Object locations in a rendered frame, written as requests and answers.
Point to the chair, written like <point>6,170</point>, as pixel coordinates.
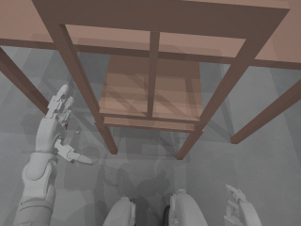
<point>154,93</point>

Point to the robot left thigh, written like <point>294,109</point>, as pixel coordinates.
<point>121,214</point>

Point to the left robot forearm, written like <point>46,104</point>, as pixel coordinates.
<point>38,200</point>

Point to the robot right hand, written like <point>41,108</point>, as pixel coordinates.
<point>245,213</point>

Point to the robot right shin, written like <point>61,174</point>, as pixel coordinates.
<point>171,221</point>

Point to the table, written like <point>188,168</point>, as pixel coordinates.
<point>22,26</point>

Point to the robot left hand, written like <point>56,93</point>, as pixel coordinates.
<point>52,126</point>

